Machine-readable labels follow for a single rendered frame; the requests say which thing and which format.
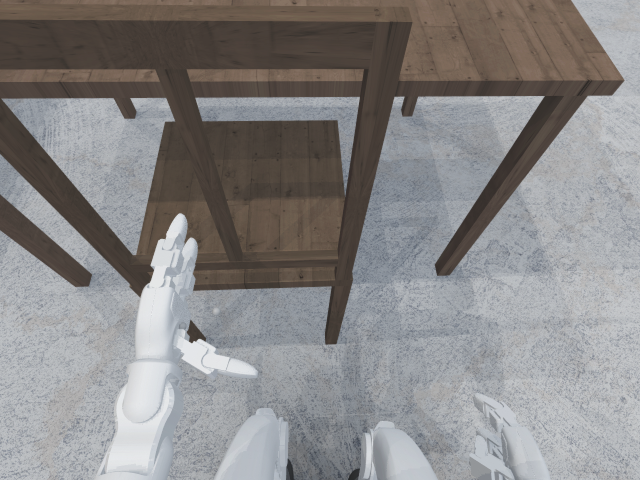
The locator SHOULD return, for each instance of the chair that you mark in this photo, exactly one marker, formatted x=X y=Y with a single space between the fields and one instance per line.
x=264 y=200

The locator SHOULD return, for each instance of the left robot shin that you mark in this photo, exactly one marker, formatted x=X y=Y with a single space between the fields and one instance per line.
x=277 y=475

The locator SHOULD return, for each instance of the right robot thigh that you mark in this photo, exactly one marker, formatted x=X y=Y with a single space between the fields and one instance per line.
x=390 y=454

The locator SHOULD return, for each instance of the table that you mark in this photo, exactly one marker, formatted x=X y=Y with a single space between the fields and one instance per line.
x=455 y=48

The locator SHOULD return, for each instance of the left robot hand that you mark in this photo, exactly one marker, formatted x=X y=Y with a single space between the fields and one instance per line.
x=162 y=308

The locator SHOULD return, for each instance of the robot left forearm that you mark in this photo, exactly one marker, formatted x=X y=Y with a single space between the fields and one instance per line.
x=146 y=412

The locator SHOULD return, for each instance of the right robot hand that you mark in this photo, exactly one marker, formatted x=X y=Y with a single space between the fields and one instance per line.
x=516 y=456

